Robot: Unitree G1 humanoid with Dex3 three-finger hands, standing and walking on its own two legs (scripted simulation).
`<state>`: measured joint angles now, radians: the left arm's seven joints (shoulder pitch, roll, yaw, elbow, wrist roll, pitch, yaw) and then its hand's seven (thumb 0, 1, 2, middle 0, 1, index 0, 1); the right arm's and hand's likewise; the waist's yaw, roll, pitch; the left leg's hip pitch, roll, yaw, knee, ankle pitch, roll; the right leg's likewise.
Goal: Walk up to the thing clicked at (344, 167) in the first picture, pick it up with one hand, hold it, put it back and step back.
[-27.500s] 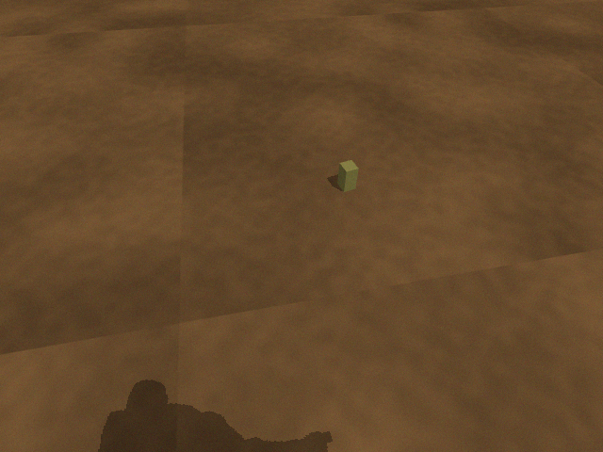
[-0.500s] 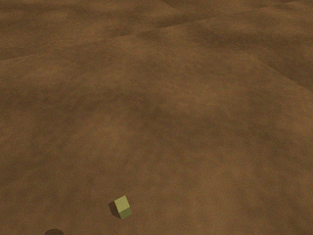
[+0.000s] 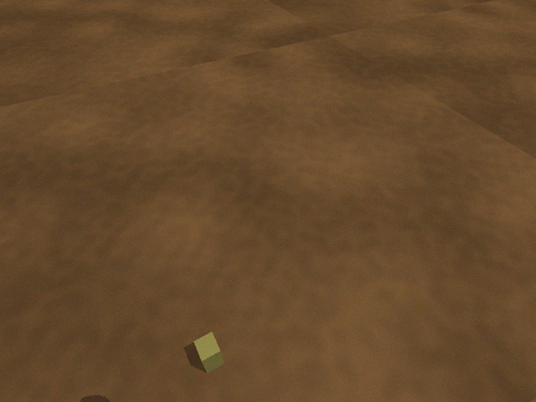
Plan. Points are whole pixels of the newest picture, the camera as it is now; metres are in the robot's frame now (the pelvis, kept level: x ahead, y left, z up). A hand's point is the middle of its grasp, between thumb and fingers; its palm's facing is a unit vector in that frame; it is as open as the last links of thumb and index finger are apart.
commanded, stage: stand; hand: left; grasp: from the side
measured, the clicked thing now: (209, 352) +0.42 +0.23 -0.71
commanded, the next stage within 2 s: step back in 0.98 s
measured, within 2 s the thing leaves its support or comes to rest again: neither
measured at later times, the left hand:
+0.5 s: hand out of the picture +0.08 +0.25 -0.16, palm faces -0.03 -0.94 -0.34, open 7.4 cm
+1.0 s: hand out of the picture +0.11 +0.25 -0.16, palm faces -0.02 -0.94 -0.34, open 7.4 cm
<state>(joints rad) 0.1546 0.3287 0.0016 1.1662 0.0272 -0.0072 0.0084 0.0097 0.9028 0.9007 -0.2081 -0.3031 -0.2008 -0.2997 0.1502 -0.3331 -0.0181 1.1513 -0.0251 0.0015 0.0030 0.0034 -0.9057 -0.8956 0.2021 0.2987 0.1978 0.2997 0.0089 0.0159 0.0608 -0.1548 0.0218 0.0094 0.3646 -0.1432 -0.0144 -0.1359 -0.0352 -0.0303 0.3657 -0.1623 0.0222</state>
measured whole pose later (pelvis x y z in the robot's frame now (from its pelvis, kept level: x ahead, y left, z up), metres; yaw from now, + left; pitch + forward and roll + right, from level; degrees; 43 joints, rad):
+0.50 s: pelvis +0.02 +0.00 +0.00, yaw -1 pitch -3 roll +0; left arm 0.12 0.33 0.00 1.16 0.02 -0.01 0.00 0.01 0.90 0.90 -0.21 -0.30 -0.20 -0.30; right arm 0.13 -0.33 0.00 1.15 -0.02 -0.01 0.00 0.00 -0.91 -0.90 0.20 0.30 0.20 0.30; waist 0.00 0.01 0.06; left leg -0.13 0.02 0.02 0.34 -0.16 -0.02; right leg -0.12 -0.03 -0.02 0.34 -0.17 0.02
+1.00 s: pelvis +0.03 +0.00 +0.00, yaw -1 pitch -2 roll +0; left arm 0.10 0.33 0.01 1.14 0.01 -0.01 0.00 0.01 0.90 0.90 -0.21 -0.30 -0.20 -0.30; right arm 0.09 -0.34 -0.01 1.14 -0.02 -0.01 0.00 0.00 -0.91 -0.90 0.20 0.30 0.20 0.30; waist 0.00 0.01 0.05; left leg -0.12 0.03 0.02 0.33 -0.18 -0.01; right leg -0.10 -0.03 -0.02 0.32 -0.18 0.03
